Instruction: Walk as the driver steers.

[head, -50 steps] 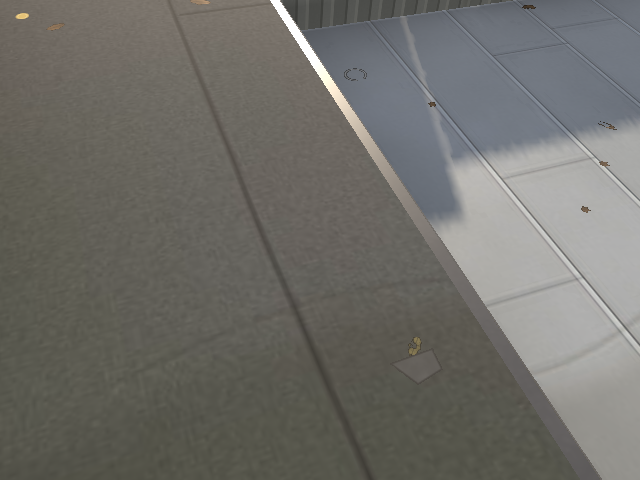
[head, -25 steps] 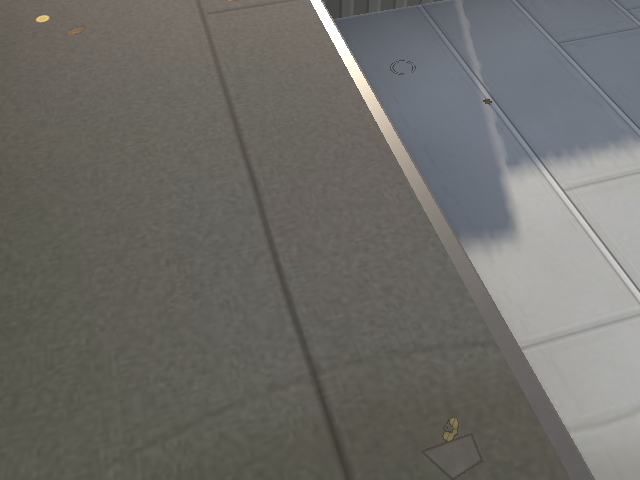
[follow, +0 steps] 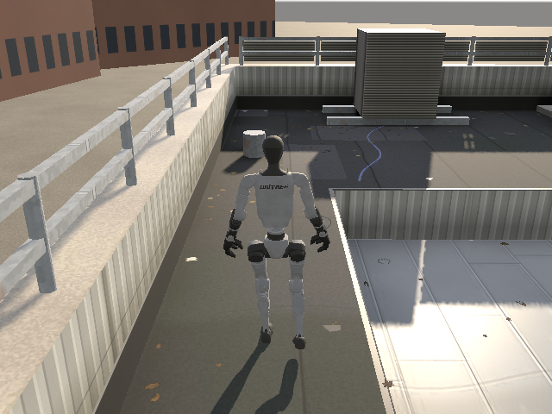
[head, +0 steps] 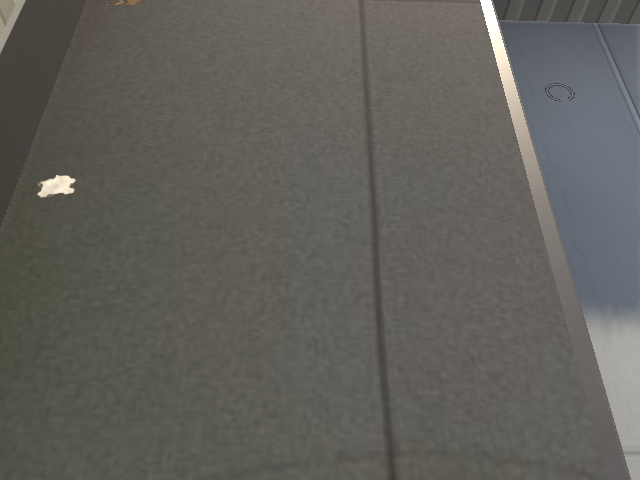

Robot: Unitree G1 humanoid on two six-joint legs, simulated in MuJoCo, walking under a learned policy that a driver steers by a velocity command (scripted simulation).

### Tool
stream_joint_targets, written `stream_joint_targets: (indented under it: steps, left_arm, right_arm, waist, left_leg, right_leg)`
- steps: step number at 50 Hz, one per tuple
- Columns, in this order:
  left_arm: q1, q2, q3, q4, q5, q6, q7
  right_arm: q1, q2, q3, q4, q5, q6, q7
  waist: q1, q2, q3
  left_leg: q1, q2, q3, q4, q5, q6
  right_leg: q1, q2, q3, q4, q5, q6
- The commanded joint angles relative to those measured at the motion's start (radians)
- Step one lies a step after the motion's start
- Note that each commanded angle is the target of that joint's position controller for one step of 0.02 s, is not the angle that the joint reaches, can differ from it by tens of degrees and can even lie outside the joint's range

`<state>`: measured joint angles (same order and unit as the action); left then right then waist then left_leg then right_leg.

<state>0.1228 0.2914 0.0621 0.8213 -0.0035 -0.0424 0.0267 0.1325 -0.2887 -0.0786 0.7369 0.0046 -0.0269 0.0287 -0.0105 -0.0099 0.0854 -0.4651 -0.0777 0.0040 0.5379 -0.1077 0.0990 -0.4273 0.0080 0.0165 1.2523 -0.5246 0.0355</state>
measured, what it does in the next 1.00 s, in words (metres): walks ahead, turning left: right foot, then left foot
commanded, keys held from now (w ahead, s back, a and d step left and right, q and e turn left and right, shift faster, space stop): q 0.52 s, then w+q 0.24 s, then w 0.10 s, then w+e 0.14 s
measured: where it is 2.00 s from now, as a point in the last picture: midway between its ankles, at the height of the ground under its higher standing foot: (210, 362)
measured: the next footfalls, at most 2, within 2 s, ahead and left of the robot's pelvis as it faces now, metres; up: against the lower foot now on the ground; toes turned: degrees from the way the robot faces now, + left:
right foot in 0.40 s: +0.17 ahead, -0.16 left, +0.00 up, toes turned +20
left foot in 0.86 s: +0.09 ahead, +0.12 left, +0.00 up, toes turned +32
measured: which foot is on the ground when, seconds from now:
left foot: down 0.00-0.40, up 0.42-0.84, down 0.86-1.00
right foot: up 0.00-0.38, down 0.40-0.86, up 0.88-1.00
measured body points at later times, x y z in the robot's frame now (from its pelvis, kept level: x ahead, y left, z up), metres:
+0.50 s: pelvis +0.08 -0.06 +0.01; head +0.11 -0.07 +0.46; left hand +0.13 +0.26 -0.08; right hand +0.32 -0.28 -0.08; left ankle +0.06 +0.06 -0.67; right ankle +0.13 -0.17 -0.72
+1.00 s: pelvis +0.14 +0.04 +0.02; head +0.14 +0.06 +0.46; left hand +0.08 +0.34 -0.10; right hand +0.38 -0.14 -0.07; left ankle +0.05 +0.10 -0.72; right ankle +0.19 -0.10 -0.64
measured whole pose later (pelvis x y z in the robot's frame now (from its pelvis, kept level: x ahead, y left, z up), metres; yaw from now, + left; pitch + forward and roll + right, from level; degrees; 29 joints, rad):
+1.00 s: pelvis +0.14 +0.04 +0.02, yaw +31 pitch +2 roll +0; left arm 0.28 0.33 0.07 0.75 -0.02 -0.06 -0.04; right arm 0.31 -0.27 -0.04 0.63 0.00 -0.04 0.01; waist 0.01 -0.05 -0.03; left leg -0.19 -0.01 0.03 0.45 -0.30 0.04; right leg -0.54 -0.09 -0.03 1.12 -0.33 0.01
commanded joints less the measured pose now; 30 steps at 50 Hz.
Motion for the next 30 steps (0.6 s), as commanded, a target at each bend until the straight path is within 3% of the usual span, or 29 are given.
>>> stream_joint_targets:
  steps: [1, 3, 5, 8, 12, 14, 17, 19, 20, 21, 22, 23, 24, 26, 28, 30]
  left_arm:
    - [0.053, 0.124, 0.033, -0.060, 0.010, 0.017, 0.017]
    - [0.070, 0.094, 0.027, -0.060, 0.015, 0.024, 0.021]
    - [0.052, 0.083, 0.022, -0.066, 0.016, 0.027, 0.028]
    - [0.012, 0.086, 0.022, -0.078, 0.011, 0.036, 0.032]
    - [-0.028, 0.091, 0.024, -0.094, 0.005, 0.025, 0.028]
    - [-0.042, 0.090, 0.023, -0.105, 0.004, 0.014, 0.023]
    - [-0.020, 0.102, 0.027, -0.110, -0.011, -0.002, 0.004]
    - [0.053, 0.112, 0.036, -0.093, -0.009, -0.008, -0.006]
    - [0.081, 0.167, 0.052, -0.095, 0.005, -0.007, -0.006]
    - [0.034, 0.258, 0.068, -0.112, 0.028, 0.008, 0.001]
    - [0.046, 0.216, 0.065, -0.121, 0.049, 0.012, -0.002]
    - [0.014, 0.162, 0.049, -0.144, 0.038, 0.009, 0.002]
    - [-0.021, 0.129, 0.041, -0.151, 0.023, 0.010, 0.005]
    - [-0.029, 0.116, 0.031, -0.159, 0.006, 0.013, 0.008]
    - [0.020, 0.120, 0.031, -0.155, 0.012, 0.021, 0.009]
    - [0.073, 0.145, 0.038, -0.150, 0.007, 0.025, 0.011]
  right_arm:
    - [0.003, -0.126, -0.033, -0.089, -0.006, -0.002, -0.020]
    - [0.017, -0.147, -0.040, -0.098, -0.012, 0.000, -0.029]
    - [0.039, -0.169, -0.049, -0.105, -0.004, 0.006, -0.043]
    - [0.035, -0.172, -0.049, -0.123, 0.003, 0.027, -0.061]
    - [0.032, -0.168, -0.048, -0.141, -0.002, 0.043, -0.068]
    - [0.039, -0.165, -0.047, -0.147, -0.005, 0.049, -0.063]
    - [0.038, -0.164, -0.047, -0.168, -0.001, 0.058, -0.062]
    - [0.016, -0.155, -0.040, -0.184, 0.009, 0.067, -0.063]
    - [0.042, -0.124, -0.032, -0.192, 0.009, 0.071, -0.062]
    - [0.104, -0.081, -0.023, -0.206, 0.011, 0.066, -0.056]
    - [0.085, -0.171, -0.048, -0.206, 0.005, 0.049, -0.049]
    - [0.093, -0.219, -0.066, -0.188, 0.000, 0.049, -0.046]
    - [0.103, -0.211, -0.070, -0.167, 0.003, 0.059, -0.048]
    - [0.113, -0.160, -0.058, -0.159, 0.003, 0.083, -0.050]
    - [0.065, -0.128, -0.045, -0.186, 0.015, 0.087, -0.043]
    - [-0.009, -0.120, -0.037, -0.222, 0.018, 0.083, -0.036]
  waist:
    - [0.034, 0.038, -0.208]
    - [0.040, 0.071, -0.214]
    - [0.030, 0.075, -0.234]
    - [0.015, 0.101, -0.233]
    - [-0.007, 0.153, -0.197]
    - [-0.020, 0.170, -0.194]
    - [-0.018, 0.187, -0.207]
    - [0.028, 0.178, -0.210]
    - [0.023, 0.088, -0.230]
    - [-0.054, -0.211, -0.204]
    - [-0.009, -0.277, -0.187]
    - [-0.011, -0.172, -0.176]
    - [-0.022, -0.120, -0.156]
    - [-0.013, -0.114, -0.131]
    - [0.024, -0.139, -0.128]
    - [0.074, -0.184, -0.113]
  left_leg:
    - [0.250, 0.270, -0.392, -0.227, 0.226, 0.182]
    - [0.217, 0.242, -0.355, -0.225, 0.294, 0.176]
    - [0.230, 0.232, -0.355, -0.215, 0.282, 0.168]
    - [0.224, 0.209, -0.387, -0.221, 0.070, 0.138]
    - [0.205, 0.182, -0.438, -0.224, -0.125, 0.109]
    - [0.218, 0.183, -0.467, -0.204, -0.087, 0.111]
    - [0.258, 0.192, -0.527, -0.158, 0.028, 0.105]
    - [0.228, 0.150, -0.522, -0.101, 0.038, 0.063]
    - [0.130, 0.097, -0.465, -0.002, -0.135, 0.018]
    - [-0.071, -0.069, -0.247, 0.212, -0.442, -0.046]
    - [-0.173, -0.063, -0.158, 0.448, -0.539, -0.102]
    - [-0.171, -0.014, -0.170, 0.567, -0.469, -0.128]
    - [-0.168, -0.003, -0.157, 0.616, -0.408, -0.147]
    - [-0.190, 0.013, -0.136, 0.715, -0.331, -0.178]
    - [-0.224, 0.047, -0.073, 0.643, -0.251, -0.181]
    - [-0.265, 0.077, -0.048, 0.539, -0.234, -0.187]
  right_leg:
    - [-0.133, -0.053, 0.083, -0.049, 0.091, -0.003]
    - [-0.106, -0.036, 0.072, -0.136, 0.118, 0.010]
    - [-0.118, -0.025, 0.077, -0.215, 0.148, 0.031]
    - [-0.129, -0.017, 0.095, -0.304, 0.207, 0.051]
    - [-0.101, -0.002, 0.103, -0.430, 0.232, 0.053]
    - [-0.070, 0.011, 0.099, -0.496, 0.212, 0.046]
    - [0.005, 0.028, 0.094, -0.639, 0.209, 0.023]
    - [0.152, 0.008, 0.077, -0.857, 0.351, -0.010]
    - [0.279, -0.128, 0.168, -0.912, 0.405, -0.060]
    - [0.361, -0.341, 0.388, -0.927, 0.622, -0.192]
    - [0.318, -0.430, 0.500, -0.945, 0.704, -0.311]
    - [0.300, -0.402, 0.423, -0.925, 0.701, -0.299]
    - [0.288, -0.330, 0.319, -0.904, 0.678, -0.249]
    - [0.286, -0.278, 0.216, -0.895, 0.686, -0.226]
    - [0.318, -0.243, 0.161, -0.955, 0.435, -0.219]
    - [0.374, -0.260, 0.175, -1.005, 0.225, -0.226]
